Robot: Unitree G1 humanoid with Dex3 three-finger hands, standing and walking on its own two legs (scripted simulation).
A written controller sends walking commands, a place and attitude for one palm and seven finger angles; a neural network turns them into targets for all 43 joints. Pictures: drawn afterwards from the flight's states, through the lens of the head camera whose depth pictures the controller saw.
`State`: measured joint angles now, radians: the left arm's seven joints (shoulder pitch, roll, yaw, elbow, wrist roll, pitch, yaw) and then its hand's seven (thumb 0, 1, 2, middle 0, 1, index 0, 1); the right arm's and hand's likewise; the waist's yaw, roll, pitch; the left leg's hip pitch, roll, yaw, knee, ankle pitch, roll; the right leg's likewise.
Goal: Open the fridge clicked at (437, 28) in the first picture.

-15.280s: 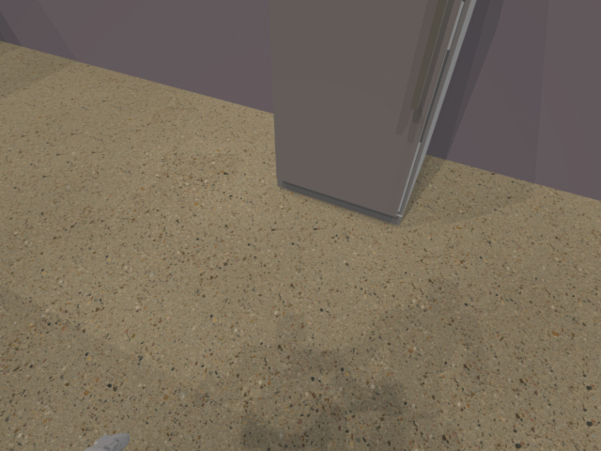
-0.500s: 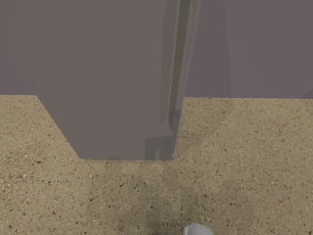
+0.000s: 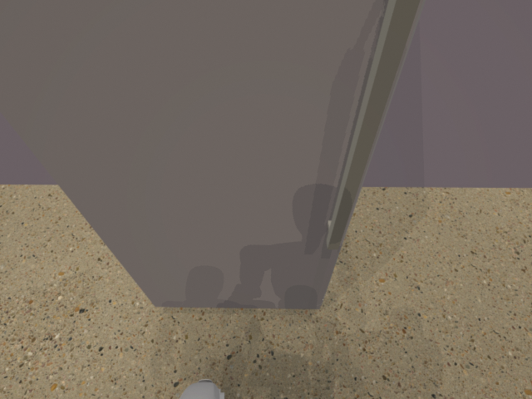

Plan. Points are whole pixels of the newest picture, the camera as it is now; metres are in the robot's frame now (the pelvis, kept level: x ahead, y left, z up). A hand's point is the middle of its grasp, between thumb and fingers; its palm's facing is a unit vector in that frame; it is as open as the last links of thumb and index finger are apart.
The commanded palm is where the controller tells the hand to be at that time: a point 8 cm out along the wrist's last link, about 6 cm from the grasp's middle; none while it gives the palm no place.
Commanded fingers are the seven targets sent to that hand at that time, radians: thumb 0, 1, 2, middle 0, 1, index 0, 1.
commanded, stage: come to a stop and stand still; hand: right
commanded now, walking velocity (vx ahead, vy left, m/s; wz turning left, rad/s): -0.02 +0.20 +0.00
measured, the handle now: (353, 153) +0.46 -0.11 +0.11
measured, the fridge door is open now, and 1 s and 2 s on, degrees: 0 0 0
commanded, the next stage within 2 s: look again from close up in 1.54 s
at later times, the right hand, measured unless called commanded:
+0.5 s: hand out of the picture +0.05 -0.16 -0.19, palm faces +0.12 +0.97 -0.23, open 7.3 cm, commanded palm none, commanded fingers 0.00 -0.90 -0.90 0.20 0.30 0.20 0.30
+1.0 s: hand out of the picture -0.03 -0.18 -0.17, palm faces +0.06 +0.98 -0.21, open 7.4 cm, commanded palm none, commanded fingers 0.00 -0.90 -0.90 0.20 0.30 0.20 0.30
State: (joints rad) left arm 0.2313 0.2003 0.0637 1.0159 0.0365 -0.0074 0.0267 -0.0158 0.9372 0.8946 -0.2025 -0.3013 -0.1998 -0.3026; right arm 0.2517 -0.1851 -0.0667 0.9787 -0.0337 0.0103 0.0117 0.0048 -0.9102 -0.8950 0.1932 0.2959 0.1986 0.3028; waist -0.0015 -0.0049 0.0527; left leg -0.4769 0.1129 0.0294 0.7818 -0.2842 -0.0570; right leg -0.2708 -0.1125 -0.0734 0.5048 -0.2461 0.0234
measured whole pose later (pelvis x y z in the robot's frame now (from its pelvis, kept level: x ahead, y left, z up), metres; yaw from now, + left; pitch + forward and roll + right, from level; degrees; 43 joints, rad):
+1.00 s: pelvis -0.04 -0.01 +0.00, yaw -2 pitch -1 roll +0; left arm 0.28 0.16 0.02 1.08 0.01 0.02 0.03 0.00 0.92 0.89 -0.20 -0.30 -0.20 -0.30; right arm 0.27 -0.15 -0.02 1.10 -0.02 0.01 -0.04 0.01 -0.91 -0.89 0.20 0.30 0.20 0.30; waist 0.02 -0.01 0.02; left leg -0.10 0.02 0.04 0.43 -0.31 0.00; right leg -0.25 0.05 -0.09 0.39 -0.13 -0.05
